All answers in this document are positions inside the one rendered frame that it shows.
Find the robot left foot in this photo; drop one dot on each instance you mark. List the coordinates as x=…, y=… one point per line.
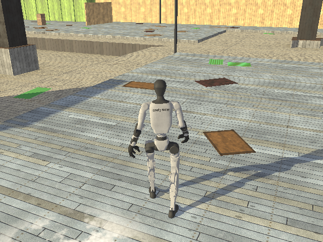
x=152, y=194

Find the robot left upper arm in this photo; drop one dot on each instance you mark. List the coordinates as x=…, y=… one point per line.
x=142, y=114

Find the left robot forearm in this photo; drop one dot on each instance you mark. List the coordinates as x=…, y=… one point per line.
x=135, y=136

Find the robot right upper arm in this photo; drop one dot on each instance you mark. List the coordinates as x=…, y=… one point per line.
x=179, y=114

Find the right robot forearm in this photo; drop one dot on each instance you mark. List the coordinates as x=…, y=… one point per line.
x=185, y=130

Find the left robot hand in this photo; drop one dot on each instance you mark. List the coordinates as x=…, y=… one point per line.
x=131, y=151

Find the right robot hand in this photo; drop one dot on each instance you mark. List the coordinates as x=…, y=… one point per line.
x=182, y=136

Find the right robot thigh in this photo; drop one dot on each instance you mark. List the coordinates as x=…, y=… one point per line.
x=175, y=160

